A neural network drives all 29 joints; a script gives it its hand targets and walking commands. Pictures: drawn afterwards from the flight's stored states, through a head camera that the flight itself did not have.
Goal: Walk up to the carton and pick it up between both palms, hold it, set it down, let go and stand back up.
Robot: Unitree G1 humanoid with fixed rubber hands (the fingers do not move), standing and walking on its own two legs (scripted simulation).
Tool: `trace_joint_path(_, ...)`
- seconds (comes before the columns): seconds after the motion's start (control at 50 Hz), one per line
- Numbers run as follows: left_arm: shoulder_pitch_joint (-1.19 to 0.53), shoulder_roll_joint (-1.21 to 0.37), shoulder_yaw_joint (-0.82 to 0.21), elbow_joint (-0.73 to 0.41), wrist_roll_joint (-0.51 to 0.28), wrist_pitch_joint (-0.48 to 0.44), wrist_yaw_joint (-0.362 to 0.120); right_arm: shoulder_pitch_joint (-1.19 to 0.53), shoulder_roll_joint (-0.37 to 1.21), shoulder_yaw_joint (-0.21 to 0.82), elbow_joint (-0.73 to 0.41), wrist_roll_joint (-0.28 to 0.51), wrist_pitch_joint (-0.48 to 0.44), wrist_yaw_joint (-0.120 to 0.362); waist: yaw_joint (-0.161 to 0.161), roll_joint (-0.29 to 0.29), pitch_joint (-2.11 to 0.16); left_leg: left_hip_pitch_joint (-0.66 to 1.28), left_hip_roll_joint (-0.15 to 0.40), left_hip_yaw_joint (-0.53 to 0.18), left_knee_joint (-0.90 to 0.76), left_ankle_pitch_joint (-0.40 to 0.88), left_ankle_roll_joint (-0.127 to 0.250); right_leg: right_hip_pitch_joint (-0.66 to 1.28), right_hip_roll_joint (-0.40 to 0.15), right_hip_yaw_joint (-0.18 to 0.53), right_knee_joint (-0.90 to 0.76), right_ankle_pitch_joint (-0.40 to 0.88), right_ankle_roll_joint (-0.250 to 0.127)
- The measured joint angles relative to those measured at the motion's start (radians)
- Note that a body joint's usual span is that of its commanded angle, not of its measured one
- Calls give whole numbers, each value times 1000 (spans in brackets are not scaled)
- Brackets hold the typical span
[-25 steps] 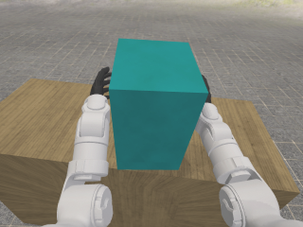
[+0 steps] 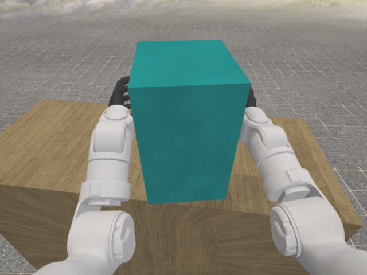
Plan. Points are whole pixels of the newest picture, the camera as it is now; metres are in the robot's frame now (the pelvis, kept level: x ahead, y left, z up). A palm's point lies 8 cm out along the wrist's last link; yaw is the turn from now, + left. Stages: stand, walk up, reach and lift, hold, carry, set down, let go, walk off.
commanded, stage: reach and lift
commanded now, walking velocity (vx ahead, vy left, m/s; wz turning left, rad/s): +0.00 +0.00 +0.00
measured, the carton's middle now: (183, 123) +0.39 -0.01 +0.20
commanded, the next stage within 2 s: hold in 1.02 s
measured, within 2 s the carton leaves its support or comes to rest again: neither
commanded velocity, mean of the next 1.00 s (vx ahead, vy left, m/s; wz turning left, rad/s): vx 0.00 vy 0.00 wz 0.00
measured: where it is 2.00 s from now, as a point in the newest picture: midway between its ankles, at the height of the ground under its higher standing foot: outside the picture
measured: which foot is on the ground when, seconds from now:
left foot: down 0.00-1.00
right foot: down 0.00-1.00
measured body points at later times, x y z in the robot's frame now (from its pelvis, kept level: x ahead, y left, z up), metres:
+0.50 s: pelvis +0.02 -0.01 +0.00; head -0.05 +0.01 +0.44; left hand +0.41 +0.14 +0.26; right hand +0.41 -0.14 +0.27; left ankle +0.03 +0.12 -0.74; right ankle +0.03 -0.13 -0.74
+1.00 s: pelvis +0.02 -0.01 +0.00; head -0.06 +0.01 +0.44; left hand +0.41 +0.13 +0.28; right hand +0.41 -0.14 +0.29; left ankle +0.03 +0.12 -0.74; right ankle +0.03 -0.13 -0.74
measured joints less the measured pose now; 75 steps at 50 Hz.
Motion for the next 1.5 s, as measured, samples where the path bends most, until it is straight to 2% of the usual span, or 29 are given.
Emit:
trace_joint_path(0.12,-58,25,29,60,-38,37,-1,-72,-18,14,34,34,82,-30,12,8,-43,-22,4,-14,-4,5,-9,-21,7,-8,1,-1,-8)
trace_joint_path(0.26,-95,52,50,106,-63,51,-22,-122,-23,19,42,61,147,-66,0,13,-71,-39,3,-44,-2,4,-18,-24,11,-28,-5,-7,-14)
trace_joint_path(0.5,-72,55,43,52,-65,93,-37,-108,-45,74,-27,127,215,-114,-19,27,-76,-29,3,-59,21,-24,-19,0,16,-28,-10,-22,-11)
trace_joint_path(0.74,-56,40,44,-6,-55,142,-34,-106,-62,93,-59,155,258,-120,-17,38,-85,-18,4,-51,38,-45,-14,12,22,-5,-7,-31,-5)
trace_joint_path(1.08,-135,53,74,77,-51,157,-32,-191,-73,78,35,158,277,-111,-5,43,-113,-35,4,-56,38,-38,-16,-6,29,8,-8,-21,-8)
trace_joint_path(1.24,-149,58,72,57,-60,193,-23,-210,-96,119,21,194,313,-124,15,51,-133,-47,9,-62,47,-39,-19,-15,37,12,-6,-18,-11)
trace_joint_path(1.5,-242,85,110,186,-57,183,-35,-291,-78,49,116,147,336,-121,16,48,-157,-70,1,-84,38,-20,-23,-37,35,2,-5,-10,-16)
